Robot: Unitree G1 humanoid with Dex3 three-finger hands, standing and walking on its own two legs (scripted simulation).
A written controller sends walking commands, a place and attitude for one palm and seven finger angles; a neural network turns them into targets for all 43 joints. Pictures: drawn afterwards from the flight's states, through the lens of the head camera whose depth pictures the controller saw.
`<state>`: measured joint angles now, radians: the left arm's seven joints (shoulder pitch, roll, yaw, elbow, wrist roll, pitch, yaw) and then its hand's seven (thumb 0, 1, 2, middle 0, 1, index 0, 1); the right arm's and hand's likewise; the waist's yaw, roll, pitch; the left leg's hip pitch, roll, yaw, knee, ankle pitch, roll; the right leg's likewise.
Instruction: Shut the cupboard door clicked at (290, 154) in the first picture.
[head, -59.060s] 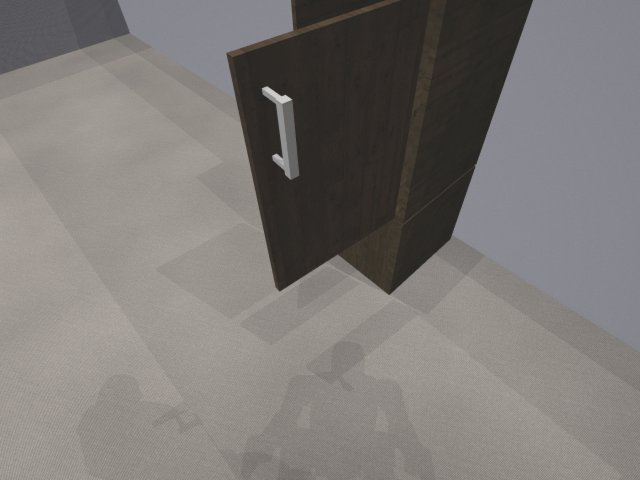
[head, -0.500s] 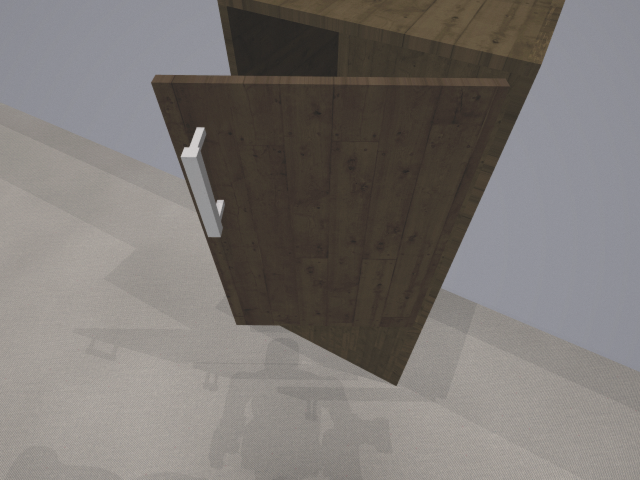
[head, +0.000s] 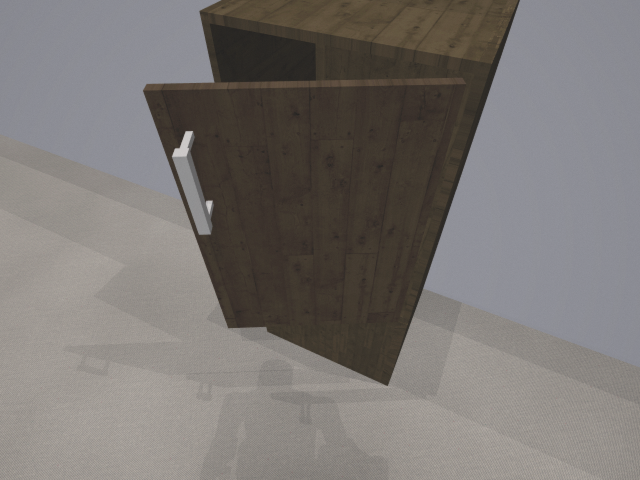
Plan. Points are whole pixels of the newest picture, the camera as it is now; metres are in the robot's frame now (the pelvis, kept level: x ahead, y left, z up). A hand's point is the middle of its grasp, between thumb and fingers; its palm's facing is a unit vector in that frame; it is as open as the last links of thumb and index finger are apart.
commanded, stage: come to a stop and stand still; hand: left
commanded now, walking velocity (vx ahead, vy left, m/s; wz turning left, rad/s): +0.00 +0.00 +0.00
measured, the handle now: (197, 185) +0.48 +0.20 +0.12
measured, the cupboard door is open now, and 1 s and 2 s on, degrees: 28 28 28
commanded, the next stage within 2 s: look again from close up in 0.24 s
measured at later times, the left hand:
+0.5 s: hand out of the picture -0.01 +0.18 -0.18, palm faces +0.03 -0.98 -0.19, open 7.4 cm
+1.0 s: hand out of the picture -0.02 +0.25 -0.18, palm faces +0.03 -0.97 -0.22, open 7.4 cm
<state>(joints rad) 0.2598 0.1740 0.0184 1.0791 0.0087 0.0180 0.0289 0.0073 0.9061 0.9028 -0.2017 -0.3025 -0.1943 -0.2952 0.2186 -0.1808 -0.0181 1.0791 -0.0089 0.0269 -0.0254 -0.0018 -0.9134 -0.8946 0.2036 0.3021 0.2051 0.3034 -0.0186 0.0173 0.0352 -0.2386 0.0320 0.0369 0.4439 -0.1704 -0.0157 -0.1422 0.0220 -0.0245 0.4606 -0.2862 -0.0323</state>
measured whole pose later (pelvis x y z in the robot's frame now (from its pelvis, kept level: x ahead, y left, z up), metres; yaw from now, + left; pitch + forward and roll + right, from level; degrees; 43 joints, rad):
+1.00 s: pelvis -0.02 +0.06 +0.00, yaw +0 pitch -2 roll -1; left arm 0.33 0.20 0.00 0.99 0.03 0.01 0.04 0.01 0.91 0.90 -0.20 -0.30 -0.20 -0.30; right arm 0.22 -0.18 -0.02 1.01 -0.02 0.00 -0.01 0.00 -0.91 -0.89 0.20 0.30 0.21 0.30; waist 0.01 -0.01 0.02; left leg -0.30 -0.03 0.07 0.48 -0.16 0.07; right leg -0.20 -0.04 0.00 0.48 -0.26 0.05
